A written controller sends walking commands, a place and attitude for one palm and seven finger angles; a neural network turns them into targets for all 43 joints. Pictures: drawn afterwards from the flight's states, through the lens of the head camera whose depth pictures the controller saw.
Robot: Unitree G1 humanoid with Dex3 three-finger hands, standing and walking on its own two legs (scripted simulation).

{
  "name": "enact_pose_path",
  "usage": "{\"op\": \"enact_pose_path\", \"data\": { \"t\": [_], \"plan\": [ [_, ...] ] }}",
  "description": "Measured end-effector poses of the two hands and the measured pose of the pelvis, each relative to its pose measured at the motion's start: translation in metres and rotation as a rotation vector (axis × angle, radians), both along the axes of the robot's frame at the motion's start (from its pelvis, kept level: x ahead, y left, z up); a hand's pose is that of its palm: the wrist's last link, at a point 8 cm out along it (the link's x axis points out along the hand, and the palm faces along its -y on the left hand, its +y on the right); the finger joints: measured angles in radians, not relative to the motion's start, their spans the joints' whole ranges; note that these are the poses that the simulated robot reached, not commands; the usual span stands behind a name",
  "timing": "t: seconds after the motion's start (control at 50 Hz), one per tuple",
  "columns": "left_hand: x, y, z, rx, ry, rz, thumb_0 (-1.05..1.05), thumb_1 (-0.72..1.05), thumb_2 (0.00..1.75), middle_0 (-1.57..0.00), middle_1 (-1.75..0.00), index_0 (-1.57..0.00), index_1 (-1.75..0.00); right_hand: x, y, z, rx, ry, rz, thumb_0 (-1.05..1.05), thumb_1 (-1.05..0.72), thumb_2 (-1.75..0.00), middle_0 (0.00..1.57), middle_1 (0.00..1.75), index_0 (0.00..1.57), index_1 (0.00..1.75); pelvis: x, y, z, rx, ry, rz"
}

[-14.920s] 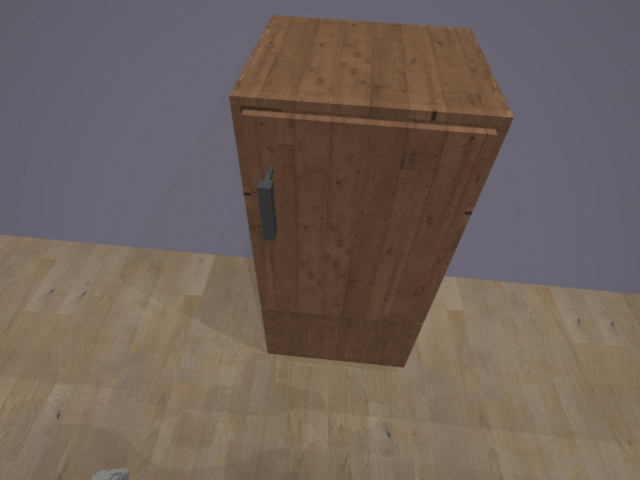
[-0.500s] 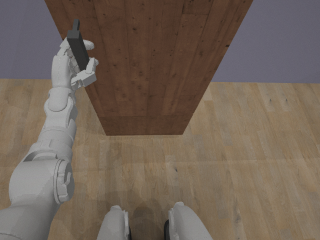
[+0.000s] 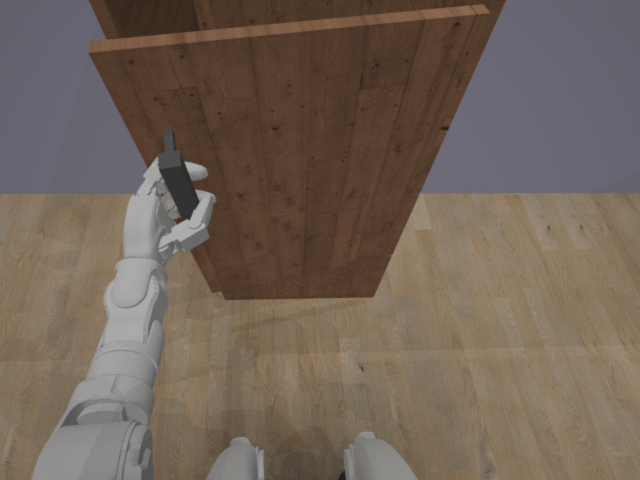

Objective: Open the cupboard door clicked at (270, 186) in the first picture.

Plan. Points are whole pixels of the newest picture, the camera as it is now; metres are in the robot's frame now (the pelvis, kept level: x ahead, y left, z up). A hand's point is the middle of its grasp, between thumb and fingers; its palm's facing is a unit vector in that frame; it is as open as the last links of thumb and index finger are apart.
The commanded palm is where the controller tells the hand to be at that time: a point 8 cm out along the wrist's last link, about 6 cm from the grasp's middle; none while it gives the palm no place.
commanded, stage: pull the door open along its arc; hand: left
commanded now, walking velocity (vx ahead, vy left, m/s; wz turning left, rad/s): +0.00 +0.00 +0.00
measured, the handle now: (183, 182) +0.48 +0.16 +0.05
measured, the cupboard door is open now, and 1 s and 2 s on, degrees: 12 41 46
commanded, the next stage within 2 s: open thumb and fingers to let go in 0.62 s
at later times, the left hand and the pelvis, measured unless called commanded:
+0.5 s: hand (275, 321) +0.30 +0.04 +0.04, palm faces +0.34 -0.94 -0.02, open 6.4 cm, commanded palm +0.24 +0.06 +0.04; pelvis -0.02 -0.03 +0.00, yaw +4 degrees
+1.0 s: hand (285, 338) +0.28 +0.03 +0.04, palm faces +0.38 -0.93 -0.03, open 7.8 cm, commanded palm +0.23 +0.06 +0.04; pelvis -0.01 -0.06 +0.00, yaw +6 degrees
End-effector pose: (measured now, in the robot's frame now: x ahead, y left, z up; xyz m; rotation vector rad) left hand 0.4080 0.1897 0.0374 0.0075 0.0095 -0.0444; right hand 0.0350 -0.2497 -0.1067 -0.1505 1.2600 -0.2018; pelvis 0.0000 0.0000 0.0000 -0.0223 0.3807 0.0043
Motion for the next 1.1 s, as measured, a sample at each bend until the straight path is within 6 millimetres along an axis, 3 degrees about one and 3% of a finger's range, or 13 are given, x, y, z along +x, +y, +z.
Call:
{"op": "enact_pose_path", "data": {
  "t": [0.06,0.3,0.46,0.6,0.72,0.88,0.98,1.1],
  "plan": [
    [-0.023,-0.008,0.0,-0.018,-0.002,0.002,0.02,0.67,0.71,-0.33,-1.32,-0.32,-1.34,0.02,0.0,0.004,0.002,-0.058,0.03,0.01,-0.9,-0.9,0.2,0.3,0.2,0.3,0.001,-0.001,0.003,0.002,-0.019,0.004],
    [-0.1,-0.066,0.0,-0.081,-0.016,0.4,0.03,0.66,0.78,-0.31,-1.34,-0.34,-1.3,0.103,0.017,0.006,0.051,-0.293,0.228,0.01,-0.9,-0.9,0.2,0.3,0.2,0.3,-0.009,-0.01,-0.002,0.015,-0.063,0.034],
    [-0.142,-0.099,0.004,0.007,-0.001,0.411,0.03,0.67,0.76,-0.31,-1.32,-0.32,-1.32,0.121,0.028,0.009,0.095,-0.377,0.273,0.01,-0.9,-0.9,0.2,0.3,0.2,0.3,-0.015,-0.024,-0.002,0.027,-0.104,0.052],
    [-0.17,-0.122,0.007,0.016,0.034,0.333,0.03,0.65,0.73,-0.3,-1.31,-0.34,-1.34,0.124,0.021,0.019,0.104,-0.437,0.28,0.01,-0.9,-0.9,0.2,0.3,0.2,0.3,-0.015,-0.037,0.004,0.036,-0.137,0.064],
    [-0.183,-0.135,0.009,0.028,0.053,0.289,0.03,0.64,0.72,-0.31,-1.32,-0.37,-1.34,0.132,0.009,0.026,0.096,-0.485,0.277,0.01,-0.9,-0.9,0.2,0.3,0.2,0.3,-0.011,-0.046,0.006,0.045,-0.148,0.066],
    [-0.17,-0.124,0.004,0.008,0.042,0.409,0.01,0.58,0.75,-0.35,-1.32,-0.38,-1.33,0.142,-0.004,0.016,0.069,-0.466,0.305,0.01,-0.9,-0.9,0.2,0.3,0.2,0.3,-0.011,-0.055,0.0,0.055,-0.127,0.079],
    [-0.171,-0.118,0.005,0.013,0.034,0.436,0.01,0.43,0.69,-0.36,-1.3,-0.37,-1.31,0.141,-0.006,0.009,0.079,-0.439,0.306,0.01,-0.9,-0.9,0.2,0.3,0.2,0.3,-0.008,-0.057,-0.001,0.059,-0.109,0.083],
    [-0.173,-0.12,0.005,0.019,0.037,0.403,0.01,0.12,0.56,-0.34,-1.27,-0.35,-1.27,0.136,-0.006,0.004,0.083,-0.416,0.294,0.01,-0.9,-0.9,0.2,0.3,0.2,0.3,-0.005,-0.055,-0.001,0.058,-0.102,0.085]
  ]
}}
